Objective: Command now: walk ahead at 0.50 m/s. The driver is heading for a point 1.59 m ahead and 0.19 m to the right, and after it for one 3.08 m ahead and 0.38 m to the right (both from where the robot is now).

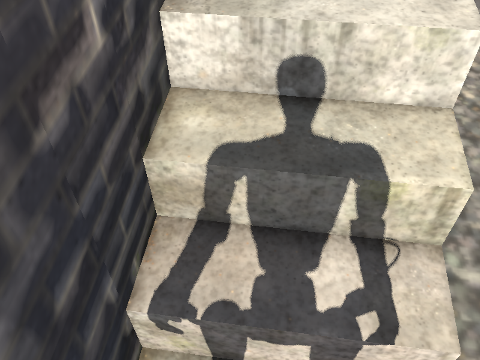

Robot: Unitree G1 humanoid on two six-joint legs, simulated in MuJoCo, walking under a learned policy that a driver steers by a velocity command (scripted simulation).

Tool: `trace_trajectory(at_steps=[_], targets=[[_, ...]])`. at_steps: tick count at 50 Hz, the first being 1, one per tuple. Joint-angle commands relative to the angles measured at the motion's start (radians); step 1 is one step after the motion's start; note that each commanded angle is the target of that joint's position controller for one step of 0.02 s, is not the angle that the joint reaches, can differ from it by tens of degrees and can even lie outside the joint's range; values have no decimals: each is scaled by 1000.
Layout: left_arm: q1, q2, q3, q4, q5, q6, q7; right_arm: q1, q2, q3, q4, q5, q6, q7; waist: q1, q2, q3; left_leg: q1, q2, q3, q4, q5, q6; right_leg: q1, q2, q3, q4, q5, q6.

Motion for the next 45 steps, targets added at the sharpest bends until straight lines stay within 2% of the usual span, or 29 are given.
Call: trace_trajectory(at_steps=[1, 2, 3, 9, 11, 45], targets=[[-23, 99, 21, -51, 0, -13, 2, -21, -75, -15, -64, 0, -14, -1, -1, 11, -50, 3, 140, -106, -15, 106, 32, 9, -140, 106, -28, 220, -19], [-25, 99, 21, -52, 0, -13, 2, -24, -75, -14, -66, 0, -14, -1, -1, 10, -51, 3, 140, -106, -13, 110, 32, 10, -140, 107, -28, 226, -19], [15, 112, 25, -33, -12, -17, 3, -3, -72, -16, -55, -5, -11, 1, 7, 21, -58, -2, 141, -99, 4, 117, 34, 31, -144, 111, -23, 223, -17], [-8, 102, 24, -33, -11, -20, 3, -10, -71, -18, -60, -3, -9, 4, 0, 4, -38, -19, 143, -99, 4, 102, 37, 22, -145, 115, -18, 236, -17], [-25, 106, 22, -43, -7, -19, 5, -2, -68, -14, -60, 3, -8, 0, -4, -1, -47, -13, 142, -94, 16, 130, 42, 25, -151, 119, -6, 293, -21], [-33, 120, 15, -45, -6, -14, 3, 17, -73, -12, -68, 2, -7, -1, -1, 6, -44, -15, 148, -84, 23, 114, 36, 22, -145, 131, -2, 269, -20]])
